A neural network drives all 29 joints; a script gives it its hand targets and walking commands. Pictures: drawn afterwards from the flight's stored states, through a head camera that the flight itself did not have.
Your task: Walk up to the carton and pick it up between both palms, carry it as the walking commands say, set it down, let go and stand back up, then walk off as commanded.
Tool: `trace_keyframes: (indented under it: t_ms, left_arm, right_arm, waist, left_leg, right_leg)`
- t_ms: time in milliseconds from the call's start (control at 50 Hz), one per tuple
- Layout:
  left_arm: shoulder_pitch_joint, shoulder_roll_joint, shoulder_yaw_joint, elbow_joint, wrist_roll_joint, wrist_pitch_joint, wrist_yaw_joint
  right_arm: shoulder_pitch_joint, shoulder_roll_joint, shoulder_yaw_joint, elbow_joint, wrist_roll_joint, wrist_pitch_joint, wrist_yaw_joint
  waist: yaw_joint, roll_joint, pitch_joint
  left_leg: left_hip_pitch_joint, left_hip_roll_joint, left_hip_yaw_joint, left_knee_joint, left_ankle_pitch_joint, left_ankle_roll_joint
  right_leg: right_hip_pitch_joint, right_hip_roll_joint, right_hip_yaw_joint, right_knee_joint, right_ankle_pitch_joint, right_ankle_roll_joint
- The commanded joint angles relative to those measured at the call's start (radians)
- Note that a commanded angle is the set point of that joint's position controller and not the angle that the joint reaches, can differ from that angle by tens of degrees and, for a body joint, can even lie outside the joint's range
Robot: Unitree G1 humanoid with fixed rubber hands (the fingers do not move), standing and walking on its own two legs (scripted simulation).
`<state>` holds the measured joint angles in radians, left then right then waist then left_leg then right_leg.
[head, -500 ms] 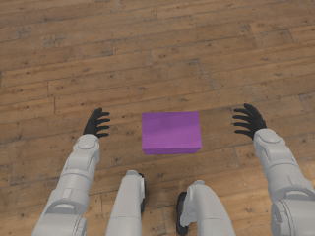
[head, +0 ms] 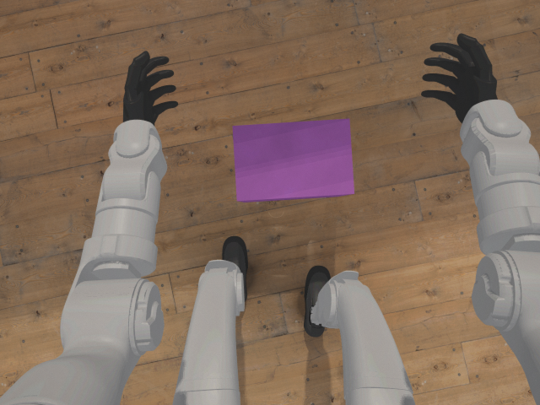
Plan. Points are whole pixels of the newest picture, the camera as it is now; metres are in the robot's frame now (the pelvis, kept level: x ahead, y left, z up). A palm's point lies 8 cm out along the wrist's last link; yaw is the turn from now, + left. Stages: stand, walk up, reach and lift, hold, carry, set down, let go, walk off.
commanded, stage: reach and lift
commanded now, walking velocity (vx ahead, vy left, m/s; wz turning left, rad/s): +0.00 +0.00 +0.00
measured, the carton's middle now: (290, 165) +0.46 -0.01 -0.56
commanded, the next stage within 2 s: none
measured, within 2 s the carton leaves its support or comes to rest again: neither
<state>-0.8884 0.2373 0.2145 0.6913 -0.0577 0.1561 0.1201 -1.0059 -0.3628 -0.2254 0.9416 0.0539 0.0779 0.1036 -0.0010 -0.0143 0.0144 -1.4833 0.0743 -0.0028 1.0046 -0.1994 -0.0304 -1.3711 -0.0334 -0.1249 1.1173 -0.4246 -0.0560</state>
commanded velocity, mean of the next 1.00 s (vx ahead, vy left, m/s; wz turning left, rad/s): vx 0.00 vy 0.00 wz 0.00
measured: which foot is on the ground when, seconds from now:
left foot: down 0.00-1.00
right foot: down 0.00-1.00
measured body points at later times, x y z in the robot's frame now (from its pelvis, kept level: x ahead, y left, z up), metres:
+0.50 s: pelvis -0.04 +0.01 -0.10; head +0.29 +0.00 +0.21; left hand +0.47 +0.20 -0.24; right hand +0.49 -0.23 -0.22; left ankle +0.11 +0.15 -0.63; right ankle +0.03 -0.10 -0.63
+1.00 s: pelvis -0.05 +0.01 -0.22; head +0.31 -0.02 +0.05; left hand +0.47 +0.20 -0.40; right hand +0.48 -0.22 -0.38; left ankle +0.11 +0.15 -0.63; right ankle +0.03 -0.10 -0.63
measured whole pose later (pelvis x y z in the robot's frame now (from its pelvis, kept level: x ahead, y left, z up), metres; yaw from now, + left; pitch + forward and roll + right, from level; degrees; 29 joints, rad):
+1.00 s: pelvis -0.05 +0.01 -0.22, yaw -2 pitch +39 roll +2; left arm -1.18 0.28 0.33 0.88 -0.12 0.09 0.15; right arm -1.30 -0.41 -0.12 0.96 0.13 0.14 -0.02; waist 0.00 -0.01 0.27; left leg -2.14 0.08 0.00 1.84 -0.38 -0.03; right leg -2.05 -0.03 -0.03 2.01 -0.63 -0.05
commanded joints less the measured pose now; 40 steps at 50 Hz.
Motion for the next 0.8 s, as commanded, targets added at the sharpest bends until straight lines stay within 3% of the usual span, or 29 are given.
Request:
trace_keyframes:
  t_ms: [0, 40, 100, 120, 160, 180, 200, 220, 240, 260, 300, 320, 340, 360, 380, 420, 440, 460, 480, 520, 560, 600, 640, 660, 700, 720, 740, 760, 780]
  left_arm:
    - [-0.279, 0.103, 0.182, -0.021, 0.05, -0.047, -0.014]
    - [-0.279, 0.115, 0.2, -0.086, 0.046, -0.066, -0.013]
    - [-0.275, 0.133, 0.217, -0.074, 0.048, -0.077, -0.023]
    - [-0.259, 0.106, 0.213, -0.05, 0.036, -0.077, -0.025]
    - [-0.276, 0.096, 0.21, -0.008, 0.039, -0.079, -0.031]
    - [-0.281, 0.111, 0.225, -0.006, 0.043, -0.083, -0.029]
    - [-0.294, 0.103, 0.22, 0.038, 0.04, -0.083, -0.028]
    - [-0.298, 0.116, 0.239, 0.062, 0.051, -0.082, -0.03]
    - [-0.299, 0.091, 0.226, 0.075, 0.038, -0.083, -0.03]
    - [-0.307, 0.122, 0.25, 0.058, 0.039, -0.088, -0.027]
    - [-0.364, 0.167, 0.257, 0.027, 0.032, -0.095, -0.019]
    - [-0.378, 0.187, 0.264, 0.051, 0.044, -0.089, -0.012]
    - [-0.396, 0.19, 0.259, 0.032, 0.024, -0.086, -0.01]
    - [-0.415, 0.18, 0.236, 0.02, 0.008, -0.079, -0.006]
    - [-0.445, 0.236, 0.256, -0.002, 0.018, -0.079, -0.003]
    - [-0.483, 0.243, 0.229, -0.037, -0.008, -0.06, 0.01]
    - [-0.498, 0.279, 0.246, -0.081, -0.01, -0.06, 0.02]
    - [-0.482, 0.28, 0.238, -0.007, -0.008, -0.05, 0.025]
    - [-0.515, 0.264, 0.209, 0.003, -0.024, -0.043, 0.032]
    - [-0.542, 0.28, 0.217, -0.021, -0.011, -0.047, 0.039]
    - [-0.545, 0.284, 0.206, 0.013, -0.023, -0.038, 0.043]
    - [-0.539, 0.272, 0.198, 0.078, -0.029, -0.034, 0.044]
    - [-0.552, 0.291, 0.206, 0.027, -0.026, -0.047, 0.044]
    - [-0.543, 0.296, 0.21, 0.069, -0.015, -0.048, 0.046]
    - [-0.54, 0.305, 0.211, 0.002, -0.037, -0.063, 0.043]
    - [-0.557, 0.31, 0.201, 0.073, -0.042, -0.064, 0.047]
    - [-0.57, 0.321, 0.202, 0.068, -0.052, -0.067, 0.048]
    - [-0.612, 0.327, 0.198, -0.025, -0.057, -0.077, 0.05]
    - [-0.587, 0.326, 0.185, 0.068, -0.061, -0.08, 0.049]
  right_arm:
    - [-0.275, -0.274, -0.096, -0.008, 0.048, -0.026, 0.005]
    - [-0.294, -0.287, -0.086, -0.093, 0.042, -0.038, -0.001]
    - [-0.308, -0.259, -0.065, -0.093, 0.059, -0.035, 0.0]
    - [-0.332, -0.256, -0.052, -0.102, 0.059, -0.04, 0.002]
    - [-0.355, -0.249, -0.061, -0.067, 0.059, -0.035, 0.003]
    - [-0.358, -0.239, -0.051, -0.063, 0.059, -0.037, 0.002]
    - [-0.379, -0.244, -0.051, -0.044, 0.054, -0.035, 0.002]
    - [-0.371, -0.233, -0.036, -0.013, 0.059, -0.028, 0.001]
    - [-0.361, -0.23, -0.04, 0.022, 0.054, -0.024, 0.002]
    - [-0.375, -0.221, -0.019, 0.006, 0.06, -0.02, -0.004]
    - [-0.431, -0.233, -0.01, -0.046, 0.072, -0.016, -0.01]
    - [-0.442, -0.242, -0.008, -0.024, 0.078, -0.007, -0.014]
    - [-0.47, -0.249, 0.009, -0.048, 0.093, -0.004, -0.017]
    - [-0.461, -0.267, 0.009, -0.02, 0.088, 0.006, -0.02]
    - [-0.504, -0.28, 0.014, -0.067, 0.094, 0.013, -0.024]
    - [-0.567, -0.325, 0.022, -0.128, 0.111, 0.026, -0.04]
    - [-0.586, -0.347, 0.037, -0.187, 0.111, 0.029, -0.05]
    - [-0.579, -0.327, 0.061, -0.115, 0.129, 0.041, -0.051]
    - [-0.6, -0.336, 0.058, -0.09, 0.135, 0.044, -0.05]
    - [-0.61, -0.337, 0.053, -0.082, 0.121, 0.049, -0.059]
    - [-0.616, -0.333, 0.08, -0.063, 0.126, 0.058, -0.062]
    - [-0.621, -0.328, 0.079, -0.032, 0.132, 0.061, -0.066]
    - [-0.625, -0.329, 0.074, -0.082, 0.124, 0.055, -0.077]
    - [-0.629, -0.316, 0.085, -0.063, 0.136, 0.054, -0.079]
    - [-0.621, -0.305, 0.109, -0.144, 0.145, 0.046, -0.092]
    - [-0.667, -0.339, 0.098, -0.089, 0.144, 0.045, -0.095]
    - [-0.67, -0.337, 0.106, -0.121, 0.151, 0.043, -0.103]
    - [-0.697, -0.353, 0.103, -0.193, 0.147, 0.034, -0.112]
    - [-0.675, -0.346, 0.103, -0.115, 0.141, 0.033, -0.12]
  waist:
    - [0.031, 0.119, -1.033]
    - [0.036, 0.092, -1.129]
    - [0.073, 0.1, -1.08]
    - [0.071, 0.066, -1.073]
    - [0.071, 0.07, -1.005]
    - [0.091, 0.057, -1.001]
    - [0.076, 0.045, -0.957]
    - [0.099, 0.041, -0.93]
    - [0.089, 0.044, -0.918]
    - [0.12, 0.028, -0.938]
    - [0.115, -0.004, -0.976]
    - [0.137, 0.025, -0.961]
    - [0.139, -0.002, -0.984]
    - [0.117, 0.021, -1.008]
    - [0.142, 0.003, -1.011]
    - [0.135, 0.021, -1.117]
    - [0.145, -0.004, -1.203]
    - [0.17, 0.011, -1.136]
    - [0.144, 0.016, -1.096]
    - [0.152, 0.023, -1.082]
    - [0.161, -0.009, -1.078]
    - [0.17, 0.015, -1.025]
    - [0.161, -0.007, -1.093]
    - [0.188, 0.012, -1.06]
    - [0.185, -0.019, -1.155]
    - [0.179, -0.018, -1.081]
    - [0.175, -0.036, -1.077]
    - [0.169, -0.022, -1.172]
    - [0.166, -0.024, -1.075]
  left_leg:
    - [0.638, -0.108, 0.006, 0.128, 0.478, 0.007]
    - [0.64, -0.115, 0.013, 0.14, 0.553, 0.01]
    - [0.558, -0.109, 0.022, 0.142, 0.5, 0.017]
    - [0.51, -0.111, 0.022, 0.141, 0.473, 0.017]
    - [0.429, -0.104, 0.018, 0.165, 0.42, 0.017]
    - [0.41, -0.099, 0.025, 0.177, 0.407, 0.017]
    - [0.349, -0.097, 0.023, 0.196, 0.347, 0.018]
    - [0.281, -0.095, 0.033, 0.213, 0.316, 0.015]
    - [0.253, -0.098, 0.032, 0.229, 0.273, 0.012]
    - [0.201, -0.096, 0.045, 0.255, 0.249, 0.01]
    - [0.183, -0.102, 0.051, 0.298, 0.224, 0.021]
    - [0.174, -0.102, 0.062, 0.313, 0.184, 0.018]
    - [0.165, -0.106, 0.062, 0.342, 0.168, 0.022]
    - [0.15, -0.105, 0.066, 0.373, 0.161, 0.012]
    - [0.136, -0.107, 0.076, 0.395, 0.125, 0.019]
    - [0.176, -0.11, 0.081, 0.438, 0.117, 0.018]
    - [0.195, -0.116, 0.09, 0.459, 0.122, 0.021]
    - [0.135, -0.111, 0.092, 0.48, 0.085, 0.024]
    - [0.132, -0.105, 0.085, 0.497, 0.043, 0.025]
    - [0.082, -0.107, 0.101, 0.543, 0.024, 0.016]
    - [0.057, -0.106, 0.096, 0.574, 0.0, 0.019]
    - [0.017, -0.098, 0.101, 0.607, -0.033, 0.016]
    - [0.039, -0.102, 0.098, 0.652, 0.015, 0.018]
    - [0.013, -0.098, 0.107, 0.674, 0.014, 0.018]
    - [0.048, -0.103, 0.108, 0.709, 0.075, 0.026]
    - [-0.032, -0.094, 0.109, 0.728, 0.022, 0.023]
    - [-0.031, -0.093, 0.108, 0.748, 0.032, 0.024]
    - [-0.002, -0.096, 0.115, 0.772, 0.07, 0.016]
    - [-0.045, -0.093, 0.104, 0.771, 0.03, 0.021]
  right_leg:
    - [0.074, 0.095, 0.175, -0.106, 0.499, 0.049]
    - [0.153, 0.099, 0.179, -0.089, 0.604, 0.044]
    - [0.13, 0.087, 0.193, -0.076, 0.58, 0.046]
    - [0.146, 0.085, 0.189, -0.068, 0.576, 0.046]
    - [0.044, 0.088, 0.181, -0.032, 0.518, 0.05]
    - [0.049, 0.083, 0.191, -0.024, 0.513, 0.047]
    - [-0.022, 0.086, 0.182, -0.002, 0.444, 0.052]
    - [-0.05, 0.079, 0.192, 0.016, 0.431, 0.053]
    - [-0.07, 0.084, 0.186, 0.04, 0.383, 0.05]
    - [-0.027, 0.079, 0.205, 0.065, 0.39, 0.054]
    - [-0.067, 0.089, 0.194, 0.111, 0.357, 0.062]
    - [-0.121, 0.089, 0.192, 0.131, 0.294, 0.064]
    - [-0.118, 0.089, 0.187, 0.152, 0.261, 0.064]
    - [-0.118, 0.091, 0.184, 0.184, 0.264, 0.059]
    - [-0.145, 0.095, 0.177, 0.207, 0.212, 0.065]
    - [-0.131, 0.096, 0.166, 0.251, 0.185, 0.059]
    - [-0.069, 0.098, 0.166, 0.268, 0.189, 0.06]
    - [-0.132, 0.096, 0.168, 0.294, 0.147, 0.059]
    - [-0.21, 0.095, 0.155, 0.315, 0.088, 0.057]
    - [-0.233, 0.088, 0.166, 0.35, 0.063, 0.056]
    - [-0.242, 0.091, 0.159, 0.391, 0.037, 0.056]
    - [-0.304, 0.087, 0.163, 0.416, -0.008, 0.053]
    - [-0.284, 0.087, 0.162, 0.456, 0.041, 0.058]
    - [-0.302, 0.082, 0.174, 0.473, 0.033, 0.059]
    - [-0.239, 0.086, 0.175, 0.504, 0.103, 0.056]
    - [-0.308, 0.081, 0.173, 0.53, 0.043, 0.059]
    - [-0.291, 0.08, 0.179, 0.539, 0.049, 0.06]
    - [-0.232, 0.077, 0.183, 0.554, 0.098, 0.058]
    - [-0.29, 0.079, 0.174, 0.573, 0.056, 0.058]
